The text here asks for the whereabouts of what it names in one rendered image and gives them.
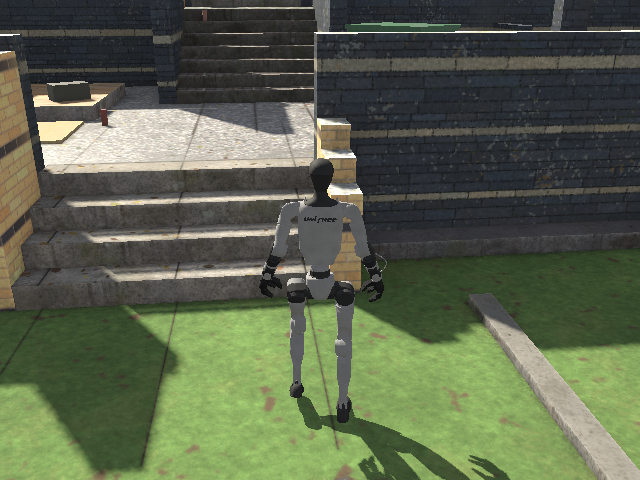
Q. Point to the left robot shin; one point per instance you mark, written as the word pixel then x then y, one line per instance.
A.
pixel 296 352

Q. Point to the robot right upper arm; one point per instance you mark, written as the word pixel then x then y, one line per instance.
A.
pixel 352 212

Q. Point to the robot left upper arm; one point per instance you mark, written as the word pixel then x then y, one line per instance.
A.
pixel 288 211

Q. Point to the robot left forearm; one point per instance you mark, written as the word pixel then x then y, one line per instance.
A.
pixel 271 264

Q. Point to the left robot hand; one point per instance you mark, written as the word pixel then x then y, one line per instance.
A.
pixel 272 283

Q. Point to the right robot hand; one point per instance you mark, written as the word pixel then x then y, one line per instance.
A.
pixel 378 286

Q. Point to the robot right forearm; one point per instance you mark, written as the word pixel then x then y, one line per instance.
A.
pixel 371 265

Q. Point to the right robot foot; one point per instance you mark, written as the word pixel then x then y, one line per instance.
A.
pixel 343 414

